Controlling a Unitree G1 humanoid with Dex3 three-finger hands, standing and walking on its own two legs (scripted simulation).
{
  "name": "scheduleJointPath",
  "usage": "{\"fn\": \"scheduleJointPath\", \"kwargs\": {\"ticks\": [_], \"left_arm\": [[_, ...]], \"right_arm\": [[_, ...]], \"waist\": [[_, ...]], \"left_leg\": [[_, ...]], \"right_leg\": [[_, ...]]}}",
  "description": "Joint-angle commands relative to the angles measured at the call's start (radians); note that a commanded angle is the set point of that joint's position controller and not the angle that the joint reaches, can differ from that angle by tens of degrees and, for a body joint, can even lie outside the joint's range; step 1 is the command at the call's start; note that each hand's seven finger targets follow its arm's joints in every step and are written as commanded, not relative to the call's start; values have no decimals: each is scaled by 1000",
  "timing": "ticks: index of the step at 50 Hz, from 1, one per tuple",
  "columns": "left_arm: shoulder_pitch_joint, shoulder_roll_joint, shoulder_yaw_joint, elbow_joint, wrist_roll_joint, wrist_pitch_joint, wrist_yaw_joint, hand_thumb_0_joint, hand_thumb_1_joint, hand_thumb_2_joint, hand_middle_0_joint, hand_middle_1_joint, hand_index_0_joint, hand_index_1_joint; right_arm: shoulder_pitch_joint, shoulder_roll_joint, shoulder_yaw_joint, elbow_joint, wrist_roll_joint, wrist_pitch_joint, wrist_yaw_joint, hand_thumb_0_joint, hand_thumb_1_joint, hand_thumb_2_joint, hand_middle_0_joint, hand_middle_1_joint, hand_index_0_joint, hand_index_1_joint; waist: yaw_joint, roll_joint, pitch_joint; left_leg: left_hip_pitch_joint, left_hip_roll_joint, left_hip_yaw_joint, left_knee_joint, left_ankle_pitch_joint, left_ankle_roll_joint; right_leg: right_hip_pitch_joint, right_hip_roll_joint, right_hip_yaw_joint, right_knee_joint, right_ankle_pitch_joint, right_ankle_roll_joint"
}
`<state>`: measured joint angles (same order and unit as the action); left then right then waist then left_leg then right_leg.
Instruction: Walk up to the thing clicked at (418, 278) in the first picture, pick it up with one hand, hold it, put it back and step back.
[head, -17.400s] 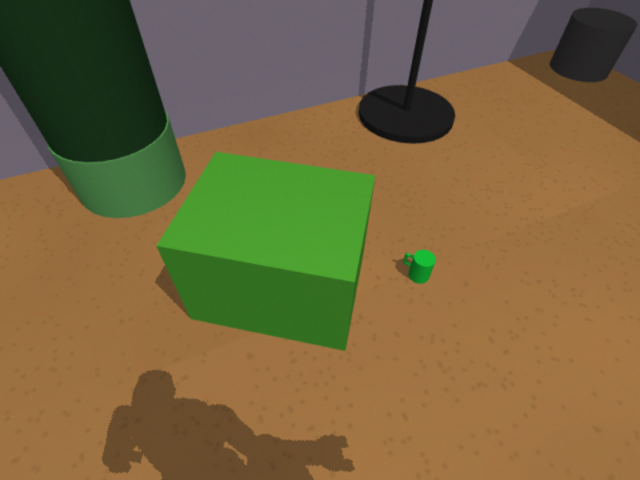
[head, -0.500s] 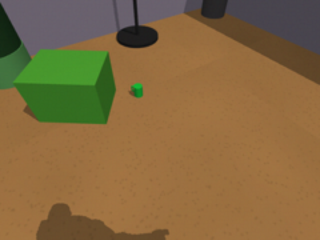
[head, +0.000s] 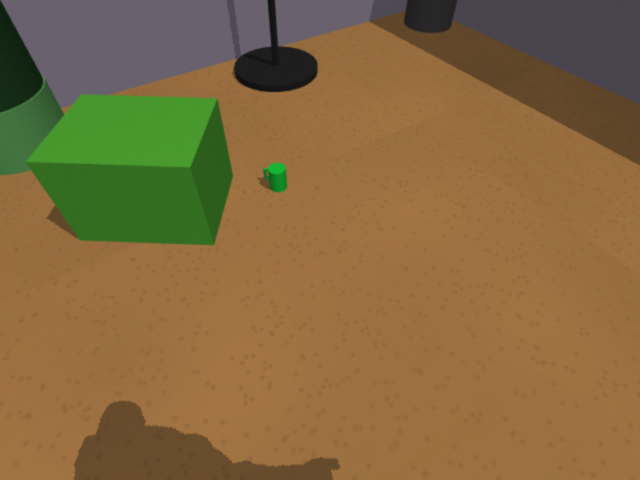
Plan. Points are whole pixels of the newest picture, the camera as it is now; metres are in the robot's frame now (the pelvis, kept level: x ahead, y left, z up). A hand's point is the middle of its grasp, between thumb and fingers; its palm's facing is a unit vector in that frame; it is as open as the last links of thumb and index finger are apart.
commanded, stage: stand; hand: left
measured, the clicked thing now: (274, 176) +1.47 +0.20 -0.73
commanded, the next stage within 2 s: walk up in 0.10 s
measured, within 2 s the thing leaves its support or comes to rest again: neither
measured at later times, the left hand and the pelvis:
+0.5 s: hand out of the picture +0.11 +0.34 -0.17, palm faces +0.00 -0.94 -0.35, open 7.4 cm; pelvis +0.09 +0.05 -0.02, yaw +0 degrees
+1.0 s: hand (164, 326) +0.38 +0.27 -0.13, palm faces -0.01 -0.92 -0.39, open 7.4 cm; pelvis +0.31 +0.00 -0.01, yaw -1 degrees
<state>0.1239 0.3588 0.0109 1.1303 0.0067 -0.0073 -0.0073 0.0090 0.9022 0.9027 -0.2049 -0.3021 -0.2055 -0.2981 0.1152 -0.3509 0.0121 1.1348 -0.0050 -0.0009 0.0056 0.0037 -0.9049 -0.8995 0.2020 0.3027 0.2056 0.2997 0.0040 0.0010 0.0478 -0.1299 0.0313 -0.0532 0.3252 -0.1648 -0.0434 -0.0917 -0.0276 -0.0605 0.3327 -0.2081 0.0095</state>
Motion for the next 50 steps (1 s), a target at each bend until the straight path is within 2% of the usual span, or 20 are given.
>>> {"fn": "scheduleJointPath", "kwargs": {"ticks": [1,4,5,6,9,12,17,18,19,20,22,25,35,38,39,40,41,43,46,50], "left_arm": [[-35,218,37,-62,-1,-18,12,0,900,900,-200,-300,-200,-300],[-37,219,37,-64,2,-19,13,0,900,900,-200,-300,-200,-300],[37,312,112,-110,25,-34,-19,0,900,900,-200,-300,-200,-300],[63,324,121,-98,34,-35,-28,0,900,900,-200,-300,-200,-300],[130,371,150,-133,42,-54,-31,0,900,900,-200,-300,-200,-300],[53,349,147,-185,43,-60,-36,0,900,900,-200,-300,-200,-300],[-39,276,118,-262,36,-39,-63,0,900,900,-200,-300,-200,-300],[4,202,97,-270,37,-35,-64,0,900,900,-200,-300,-200,-300],[8,157,83,-286,22,-36,-58,0,900,900,-200,-300,-200,-300],[6,258,99,-277,21,-33,-47,0,900,900,-200,-300,-200,-300],[122,286,97,-215,-4,-34,-52,0,900,900,-200,-300,-200,-300],[173,303,111,-184,8,-36,-70,0,900,900,-200,-300,-200,-300],[13,246,108,-274,17,-44,-102,0,900,900,-200,-300,-200,-300],[142,264,124,-240,17,-60,-82,0,900,900,-200,-300,-200,-300],[261,308,145,-210,21,-73,-66,0,900,900,-200,-300,-200,-300],[361,407,173,-212,26,-83,-46,0,900,900,-200,-300,-200,-300],[338,447,169,-234,9,-83,-43,0,900,900,-200,-300,-200,-300],[233,397,153,-271,-16,-82,-36,0,900,900,-200,-300,-200,-300],[165,323,128,-294,-13,-91,-33,0,900,900,-200,-300,-200,-300],[165,324,126,-329,0,-103,-33,0,900,900,-200,-300,-200,-300]], "right_arm": [[-38,-214,-38,-62,-2,-23,-17,0,-900,-900,200,300,200,300],[-41,-214,-39,-65,-4,-20,-16,0,-900,-900,200,300,200,300],[12,-299,-107,-113,-21,-42,9,0,-900,-900,200,300,200,300],[-17,-311,-116,-120,-31,-44,19,0,-900,-900,200,300,200,300],[-183,-242,-112,-211,-41,-48,35,0,-900,-900,200,300,200,300],[-64,-246,-125,-201,-34,-65,60,0,-900,-900,200,300,200,300],[224,-270,-185,-137,-39,-71,55,0,-900,-900,200,300,200,300],[358,-349,-212,-108,-47,-76,40,0,-900,-900,200,300,200,300],[406,-447,-222,-134,-56,-87,29,0,-900,-900,200,300,200,300],[234,-454,-219,-190,-24,-86,31,0,-900,-900,200,300,200,300],[86,-375,-178,-244,-17,-94,29,0,-900,-900,200,300,200,300],[86,-320,-159,-266,-16,-105,31,0,-900,-900,200,300,200,300],[148,-343,-164,-286,-15,-103,35,0,-900,-900,200,300,200,300],[125,-322,-152,-309,-13,-89,30,0,-900,-900,200,300,200,300],[170,-269,-130,-309,-12,-85,31,0,-900,-900,200,300,200,300],[200,-185,-98,-343,-4,-87,30,0,-900,-900,200,300,200,300],[175,-251,-112,-343,3,-83,23,0,-900,-900,200,300,200,300],[136,-297,-124,-314,8,-81,22,0,-900,-900,200,300,200,300],[191,-272,-122,-283,3,-76,39,0,-900,-900,200,300,200,300],[139,-248,-130,-303,-15,-65,65,0,-900,-900,200,300,200,300]], "waist": [[1,4,-59],[1,-3,-71],[15,-39,-191],[41,-31,-107],[134,-145,145],[52,-132,51],[-104,-18,-12],[-165,253,-80],[-179,379,-76],[-111,186,8],[-8,109,44],[-2,138,55],[-29,105,54],[58,20,-18],[106,-136,-110],[135,-368,-150],[127,-287,-124],[89,-96,-31],[21,-144,29],[31,-145,51]], "left_leg": [[8,86,-59,-32,167,47],[6,87,-59,-27,170,48],[-18,42,-34,75,-351,124],[-193,33,-26,122,-495,124],[-645,50,43,473,-292,66],[-448,87,20,397,-287,58],[229,-7,138,191,-80,47],[385,75,-22,82,-331,89],[281,348,-599,-199,-782,162],[78,421,-665,-263,-819,242],[23,330,-383,-183,-628,223],[-44,263,-172,-196,-438,216],[-26,217,42,-111,-230,212],[-95,193,95,177,18,182],[-164,116,165,454,43,152],[-398,-5,181,744,-246,98],[-543,-45,100,851,-366,86],[-529,46,-25,911,-255,84],[-439,91,-9,739,-167,74],[-425,97,53,533,-114,38]], "right_leg": [[5,-113,93,-66,119,-25],[18,-114,90,-66,136,-24],[85,-83,88,4,-368,-73],[77,-134,164,-14,-567,-109],[143,-412,474,-254,-556,-271],[83,-292,301,-205,-429,-226],[-436,-127,41,131,-416,-143],[-579,-26,-34,476,-436,-117],[-698,129,97,783,-425,-72],[-618,34,250,816,-335,-81],[-585,-27,234,796,-180,-64],[-489,-60,166,657,-83,-12],[-312,-63,-6,280,38,-23],[-57,-12,-33,206,-6,-47],[129,-11,-4,138,-77,-64],[275,-238,379,37,-254,-131],[260,-393,720,-112,-321,-250],[116,-360,542,-76,-158,-281],[-60,-262,298,-90,-63,-228],[-108,-241,181,-130,-99,-244]]}}
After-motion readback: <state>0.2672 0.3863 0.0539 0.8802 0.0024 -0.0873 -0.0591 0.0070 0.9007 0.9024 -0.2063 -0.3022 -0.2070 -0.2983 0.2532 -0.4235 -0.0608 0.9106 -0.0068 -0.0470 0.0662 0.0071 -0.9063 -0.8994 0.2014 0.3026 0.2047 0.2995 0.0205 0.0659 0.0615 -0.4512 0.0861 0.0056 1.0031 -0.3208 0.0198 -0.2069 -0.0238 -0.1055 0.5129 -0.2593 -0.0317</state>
